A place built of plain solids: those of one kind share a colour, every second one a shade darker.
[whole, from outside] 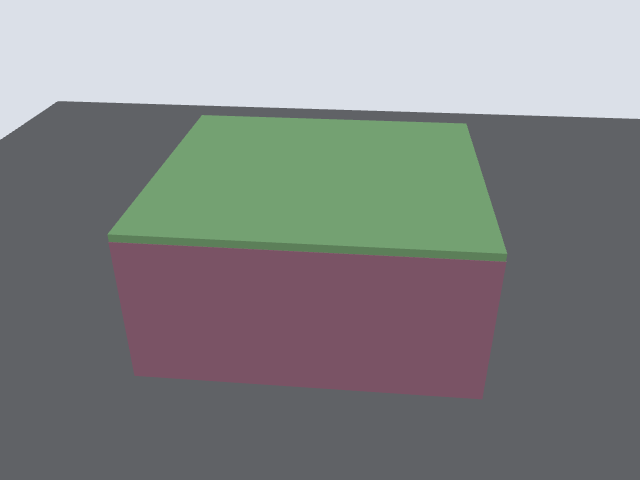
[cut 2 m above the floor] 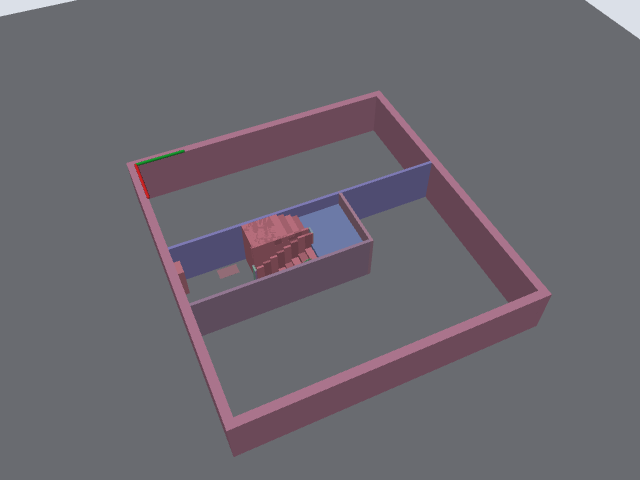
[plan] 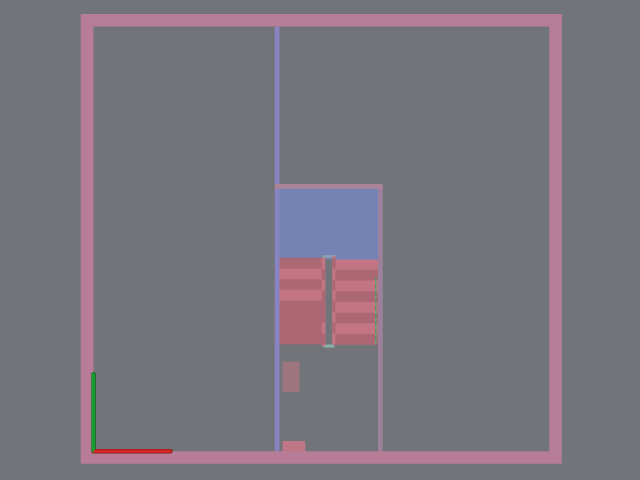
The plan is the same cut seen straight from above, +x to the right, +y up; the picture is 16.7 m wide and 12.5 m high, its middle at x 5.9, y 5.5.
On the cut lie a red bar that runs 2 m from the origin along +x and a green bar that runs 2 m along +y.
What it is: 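A small block of dwellings, 11.9 m wide and 11.1 m deep inside, its common dog-leg stair of 18 risers of 157 mm a storey on goings of 279 mm, 1.20 m wide flights and a well of 0.17 m; the dwelling on the first floor; a hall, a living room with a kitchen corner, a bedroom, a second bedroom, the bathroom shut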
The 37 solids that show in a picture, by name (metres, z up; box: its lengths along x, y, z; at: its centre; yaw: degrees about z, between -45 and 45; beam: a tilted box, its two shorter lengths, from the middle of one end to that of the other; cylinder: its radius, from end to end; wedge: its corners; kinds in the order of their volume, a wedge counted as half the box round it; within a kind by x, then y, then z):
{
 "wall_1": {"box": [0.33, 11.72, 5.72], "at": [-0.17, 5.53, 2.81]},
 "wall_2": {"box": [12.53, 0.33, 5.72], "at": [5.93, -0.17, 2.81]},
 "wall_3": {"box": [12.53, 0.33, 5.72], "at": [5.93, 11.22, 2.81]},
 "wall_4": {"box": [0.33, 11.72, 5.72], "at": [12.03, 5.53, 2.81]},
 "roof_slab_1": {"box": [12.51, 11.7, 0.44], "at": [5.93, 5.53, 5.73]},
 "piece_1": {"box": [1.2, 0.31, 2.73], "at": [5.44, 2.93, 1.31]},
 "piece_2": {"box": [1.2, 0.59, 2.57], "at": [5.44, 3.07, 1.23]},
 "piece_3": {"box": [1.2, 0.86, 2.41], "at": [5.44, 3.21, 1.16]},
 "piece_4": {"box": [1.2, 1.14, 2.25], "at": [5.44, 3.35, 1.08]},
 "piece_5": {"box": [1.2, 1.42, 2.1], "at": [5.44, 3.49, 1.0]},
 "piece_6": {"box": [1.2, 1.7, 1.94], "at": [5.44, 3.63, 0.92]},
 "piece_7": {"box": [1.2, 1.98, 1.78], "at": [5.44, 3.77, 0.84]},
 "piece_8": {"box": [1.2, 2.26, 1.62], "at": [5.44, 3.91, 0.76]},
 "piece_9": {"box": [0.09, 0.28, 1.23], "at": [5.99, 4.6, 2.03]},
 "piece_10": {"box": [0.09, 0.28, 1.08], "at": [5.99, 4.88, 1.96]},
 "piece_11": {"box": [0.09, 0.28, 1.13], "at": [6.26, 2.93, 0.51]},
 "piece_12": {"box": [0.09, 0.28, 1.28], "at": [6.26, 3.21, 0.59]},
 "piece_13": {"box": [0.09, 0.28, 1.44], "at": [6.26, 3.49, 0.67]},
 "piece_14": {"box": [0.09, 0.28, 1.6], "at": [6.26, 3.77, 0.75]},
 "piece_15": {"box": [0.09, 0.28, 1.76], "at": [6.26, 4.05, 0.83]},
 "piece_16": {"box": [0.09, 0.28, 1.91], "at": [6.26, 4.33, 0.91]},
 "piece_17": {"box": [0.09, 0.28, 2.07], "at": [6.26, 4.61, 0.99]},
 "piece_18": {"box": [0.09, 0.28, 2.23], "at": [6.26, 4.89, 1.06]},
 "piece_19": {"box": [1.2, 2.26, 0.21], "at": [6.81, 3.9, 0.05]},
 "piece_20": {"box": [1.2, 1.98, 0.36], "at": [6.81, 4.04, 0.13]},
 "piece_21": {"box": [1.2, 1.7, 0.52], "at": [6.81, 4.18, 0.21]},
 "piece_22": {"box": [1.2, 1.42, 0.68], "at": [6.81, 4.32, 0.29]},
 "piece_23": {"box": [1.2, 1.14, 0.84], "at": [6.81, 4.46, 0.37]},
 "piece_24": {"box": [1.2, 0.86, 0.99], "at": [6.81, 4.6, 0.45]},
 "piece_25": {"box": [1.2, 0.59, 1.15], "at": [6.81, 4.74, 0.53]},
 "piece_26": {"box": [1.2, 0.31, 1.31], "at": [6.81, 4.88, 0.6]},
 "half_1": {"box": [2.56, 1.84, 1.47], "at": [6.13, 5.92, 0.68]},
 "core_wall_1": {"box": [0.13, 6.84, 5.56], "at": [7.47, 3.42, 2.73]},
 "core_wall_low_1": {"box": [0.13, 11.06, 2.72], "at": [4.78, 5.53, 1.31]},
 "core_wall_back_1": {"box": [2.82, 0.13, 5.56], "at": [6.13, 6.9, 2.73]},
 "hung_more_letter_boxes_1": {"box": [0.59, 0.27, 1.37], "at": [5.22, 0.13, 0.63]},
 "laid_doormat_1": {"box": [0.45, 0.8, 0.05], "at": [5.14, 1.94, -0.02]}
}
